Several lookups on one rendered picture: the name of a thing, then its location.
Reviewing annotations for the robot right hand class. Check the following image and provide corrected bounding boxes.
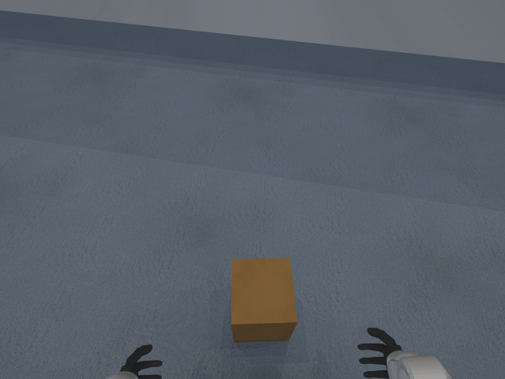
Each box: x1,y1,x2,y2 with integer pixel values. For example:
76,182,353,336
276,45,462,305
357,328,402,379

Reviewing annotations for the right robot forearm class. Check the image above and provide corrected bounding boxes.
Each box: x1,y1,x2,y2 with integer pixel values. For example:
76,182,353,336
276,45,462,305
387,351,452,379

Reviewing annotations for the carton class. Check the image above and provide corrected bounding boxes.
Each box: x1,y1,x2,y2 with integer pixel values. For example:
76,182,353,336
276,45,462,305
231,257,297,343

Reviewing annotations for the robot left hand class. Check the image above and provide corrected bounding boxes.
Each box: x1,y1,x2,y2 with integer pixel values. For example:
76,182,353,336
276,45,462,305
120,344,163,379

